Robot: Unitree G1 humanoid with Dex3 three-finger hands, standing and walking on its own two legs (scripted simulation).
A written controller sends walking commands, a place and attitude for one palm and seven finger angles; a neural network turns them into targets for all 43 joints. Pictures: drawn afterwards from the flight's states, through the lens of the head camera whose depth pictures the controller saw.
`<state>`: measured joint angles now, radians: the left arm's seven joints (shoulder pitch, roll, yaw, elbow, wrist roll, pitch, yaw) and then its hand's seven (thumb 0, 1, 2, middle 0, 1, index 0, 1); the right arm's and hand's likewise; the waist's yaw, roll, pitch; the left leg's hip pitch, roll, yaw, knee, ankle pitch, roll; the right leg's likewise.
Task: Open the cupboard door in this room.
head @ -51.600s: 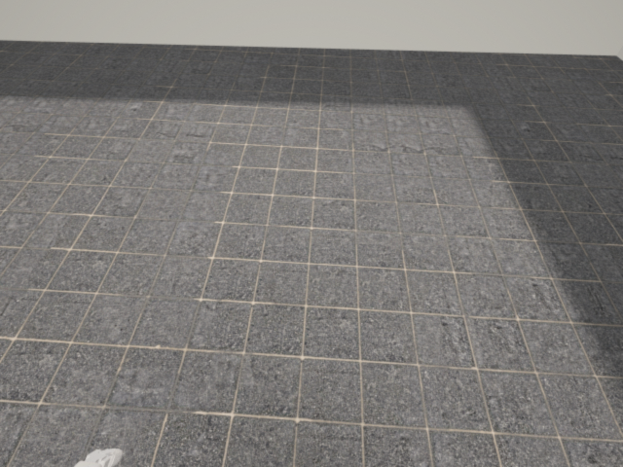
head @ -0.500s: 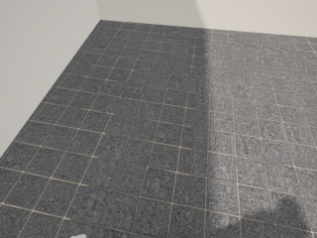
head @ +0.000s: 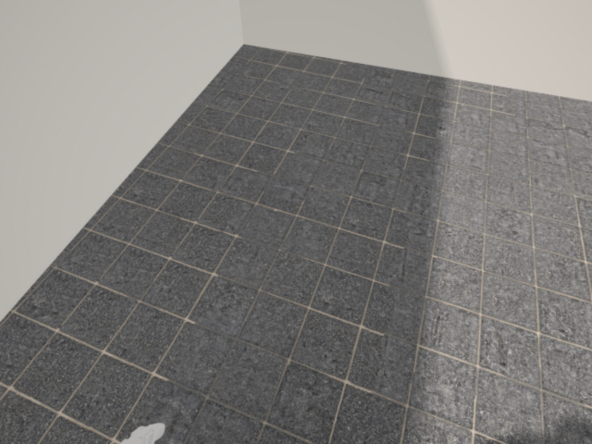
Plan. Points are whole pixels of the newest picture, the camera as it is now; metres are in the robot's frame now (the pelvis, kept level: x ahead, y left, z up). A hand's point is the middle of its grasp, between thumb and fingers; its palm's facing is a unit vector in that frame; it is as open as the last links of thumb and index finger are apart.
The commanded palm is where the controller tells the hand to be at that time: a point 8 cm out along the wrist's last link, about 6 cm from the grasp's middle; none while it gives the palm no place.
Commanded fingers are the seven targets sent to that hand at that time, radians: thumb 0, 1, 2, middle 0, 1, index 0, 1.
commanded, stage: turn to face it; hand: left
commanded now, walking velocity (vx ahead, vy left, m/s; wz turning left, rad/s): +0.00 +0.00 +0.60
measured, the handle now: out of the picture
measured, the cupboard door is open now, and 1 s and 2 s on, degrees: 46 46 46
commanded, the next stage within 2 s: none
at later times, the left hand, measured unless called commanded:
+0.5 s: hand out of the picture +0.10 +0.22 -0.15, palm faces +0.32 -0.90 -0.29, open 7.4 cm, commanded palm none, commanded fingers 0.00 0.90 0.90 -0.20 -0.30 -0.20 -0.30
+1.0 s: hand out of the picture +0.06 +0.16 -0.16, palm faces +0.59 -0.76 -0.26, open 7.4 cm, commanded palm none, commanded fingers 0.00 0.90 0.90 -0.20 -0.30 -0.20 -0.30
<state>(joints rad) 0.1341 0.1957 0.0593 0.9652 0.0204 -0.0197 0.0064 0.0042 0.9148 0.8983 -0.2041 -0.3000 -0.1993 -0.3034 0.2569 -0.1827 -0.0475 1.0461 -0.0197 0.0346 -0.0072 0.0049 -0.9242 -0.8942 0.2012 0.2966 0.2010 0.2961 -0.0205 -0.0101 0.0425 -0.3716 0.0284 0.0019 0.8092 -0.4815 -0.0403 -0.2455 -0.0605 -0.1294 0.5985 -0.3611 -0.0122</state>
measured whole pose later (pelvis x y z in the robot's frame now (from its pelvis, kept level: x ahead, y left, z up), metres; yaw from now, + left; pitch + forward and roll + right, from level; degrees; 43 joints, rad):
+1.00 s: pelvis +0.10 -0.07 +0.00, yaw +36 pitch +1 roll +0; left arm 0.15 0.25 0.06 0.86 0.01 0.05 0.00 0.01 0.91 0.90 -0.20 -0.30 -0.20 -0.30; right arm 0.16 -0.23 -0.06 0.90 -0.03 0.04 0.01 0.00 -0.90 -0.89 0.20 0.30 0.20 0.30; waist 0.00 0.00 0.11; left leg -0.34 0.01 -0.09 0.59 -0.25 -0.03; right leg -0.40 -0.04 -0.04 0.82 -0.45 0.07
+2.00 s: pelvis +0.12 -0.11 +0.00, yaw +74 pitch +1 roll +0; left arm 0.18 0.26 0.07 0.90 0.02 0.07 0.01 0.01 0.91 0.90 -0.21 -0.30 -0.20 -0.30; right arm 0.14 -0.22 -0.05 0.88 -0.03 0.03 0.01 0.01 -0.91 -0.89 0.20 0.30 0.20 0.30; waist 0.00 -0.07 0.11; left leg -0.36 -0.01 -0.01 0.63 -0.29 0.02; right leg -0.45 -0.10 -0.05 1.03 -0.49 0.08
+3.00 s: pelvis +0.16 -0.11 +0.00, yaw +110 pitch +0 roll +1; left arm 0.26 0.22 0.05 0.90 0.02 0.02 0.01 0.00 0.91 0.90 -0.21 -0.30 -0.20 -0.30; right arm 0.12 -0.23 -0.06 0.91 -0.01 0.05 0.03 0.01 -0.91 -0.89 0.20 0.30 0.20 0.30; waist 0.01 -0.05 0.09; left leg -0.31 -0.01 0.06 0.59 -0.29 -0.02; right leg -0.25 -0.14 -0.14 0.62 -0.35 0.05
